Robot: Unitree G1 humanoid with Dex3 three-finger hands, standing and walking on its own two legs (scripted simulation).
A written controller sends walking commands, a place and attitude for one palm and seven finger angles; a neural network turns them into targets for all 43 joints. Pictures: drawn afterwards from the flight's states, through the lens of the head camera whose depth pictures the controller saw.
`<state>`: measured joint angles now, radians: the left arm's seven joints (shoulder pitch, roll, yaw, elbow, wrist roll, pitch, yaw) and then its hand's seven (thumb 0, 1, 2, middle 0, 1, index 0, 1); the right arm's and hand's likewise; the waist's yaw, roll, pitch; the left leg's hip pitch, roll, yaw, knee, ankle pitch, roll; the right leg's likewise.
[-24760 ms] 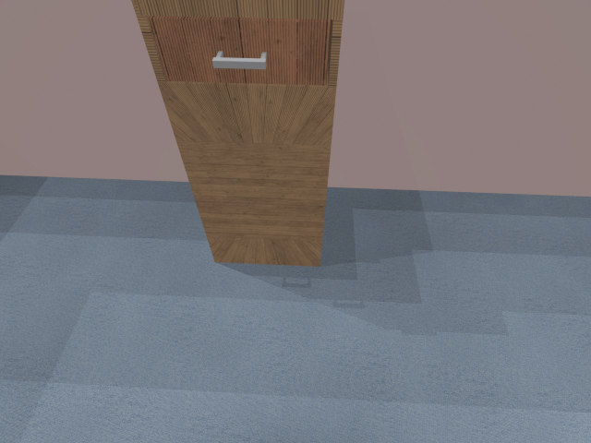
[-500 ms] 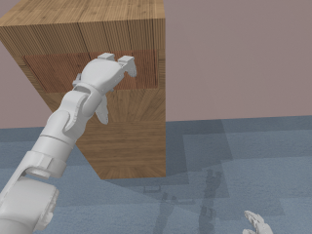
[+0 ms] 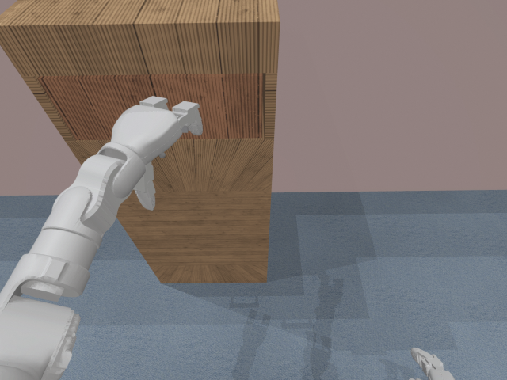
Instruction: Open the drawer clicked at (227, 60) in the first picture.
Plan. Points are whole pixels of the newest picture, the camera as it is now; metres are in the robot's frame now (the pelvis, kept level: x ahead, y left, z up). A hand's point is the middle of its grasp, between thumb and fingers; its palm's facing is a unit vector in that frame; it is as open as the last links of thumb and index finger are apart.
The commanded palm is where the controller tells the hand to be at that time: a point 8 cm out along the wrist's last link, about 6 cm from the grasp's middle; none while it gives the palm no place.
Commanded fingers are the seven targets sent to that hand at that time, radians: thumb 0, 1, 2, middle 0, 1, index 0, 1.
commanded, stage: lower the fingers behind the handle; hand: left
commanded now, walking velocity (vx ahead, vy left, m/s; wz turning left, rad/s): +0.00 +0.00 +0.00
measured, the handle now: (157, 120) +0.53 +0.22 +0.11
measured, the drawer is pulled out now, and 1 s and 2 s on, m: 0.00 0.00 0.00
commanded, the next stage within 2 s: lift the fingers back up to retry in 1.22 s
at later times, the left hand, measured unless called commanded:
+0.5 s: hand (120, 149) +0.43 +0.25 +0.12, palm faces -0.04 +0.00 -1.00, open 14.1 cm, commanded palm +0.43 +0.24 +0.16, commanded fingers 0.00 -0.50 0.30 -0.30 -1.20 -0.30 -1.20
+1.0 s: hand (125, 147) +0.44 +0.24 +0.12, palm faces +0.00 +0.03 -1.00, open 13.9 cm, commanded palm +0.42 +0.23 +0.14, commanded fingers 0.00 -0.50 0.30 -0.30 -1.20 -0.30 -1.20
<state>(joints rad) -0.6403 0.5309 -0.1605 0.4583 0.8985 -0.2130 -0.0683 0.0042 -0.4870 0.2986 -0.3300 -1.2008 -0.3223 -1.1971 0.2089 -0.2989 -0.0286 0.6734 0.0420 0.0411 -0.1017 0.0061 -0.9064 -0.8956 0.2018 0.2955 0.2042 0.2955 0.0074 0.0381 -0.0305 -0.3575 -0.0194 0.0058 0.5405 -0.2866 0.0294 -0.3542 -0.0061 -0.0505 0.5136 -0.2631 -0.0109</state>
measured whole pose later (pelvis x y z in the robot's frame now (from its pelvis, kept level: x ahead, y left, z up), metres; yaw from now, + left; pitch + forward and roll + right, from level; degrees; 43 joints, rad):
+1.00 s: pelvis -0.02 +0.00 -0.01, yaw -1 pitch +9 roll -1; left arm -0.85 0.56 -0.11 0.87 1.01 0.00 0.06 0.01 -0.49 0.30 -0.34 -1.23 -0.27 -1.29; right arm 0.30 -0.26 0.00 0.65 0.05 0.11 -0.06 0.00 -0.90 -0.90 0.20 0.30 0.21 0.30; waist -0.02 0.04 -0.08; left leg -0.52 -0.01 0.03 0.65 -0.31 0.03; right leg -0.52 0.00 -0.03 0.63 -0.27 -0.01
